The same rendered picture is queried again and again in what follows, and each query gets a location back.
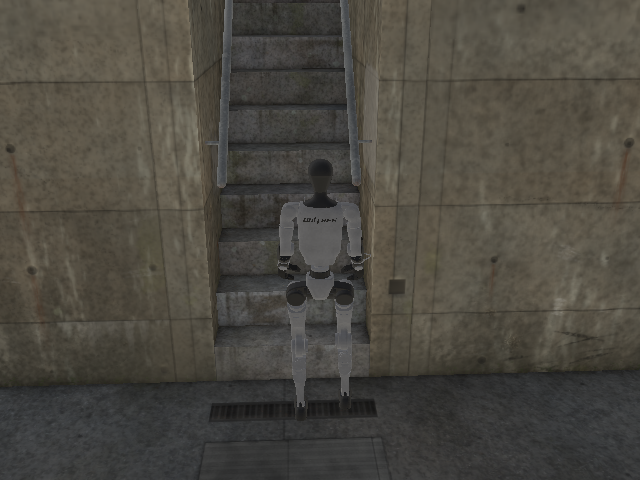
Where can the robot right shin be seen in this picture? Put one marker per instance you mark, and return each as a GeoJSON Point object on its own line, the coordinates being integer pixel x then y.
{"type": "Point", "coordinates": [345, 365]}

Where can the right robot upper arm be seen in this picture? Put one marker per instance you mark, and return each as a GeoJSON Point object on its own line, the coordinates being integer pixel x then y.
{"type": "Point", "coordinates": [352, 214]}

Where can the left robot upper arm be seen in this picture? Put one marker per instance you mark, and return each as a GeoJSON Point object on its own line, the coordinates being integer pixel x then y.
{"type": "Point", "coordinates": [288, 213]}

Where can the right robot forearm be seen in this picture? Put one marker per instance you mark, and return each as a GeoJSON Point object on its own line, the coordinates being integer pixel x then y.
{"type": "Point", "coordinates": [358, 261]}

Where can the robot right thigh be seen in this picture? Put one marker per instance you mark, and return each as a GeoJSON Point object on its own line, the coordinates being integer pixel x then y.
{"type": "Point", "coordinates": [344, 299]}

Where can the robot right hand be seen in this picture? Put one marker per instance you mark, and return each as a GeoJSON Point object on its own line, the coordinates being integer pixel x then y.
{"type": "Point", "coordinates": [356, 276]}

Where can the left robot forearm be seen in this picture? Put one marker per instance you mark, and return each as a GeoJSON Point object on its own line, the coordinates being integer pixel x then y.
{"type": "Point", "coordinates": [283, 261]}

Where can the robot left hand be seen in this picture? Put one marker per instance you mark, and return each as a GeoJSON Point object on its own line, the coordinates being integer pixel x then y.
{"type": "Point", "coordinates": [284, 275]}

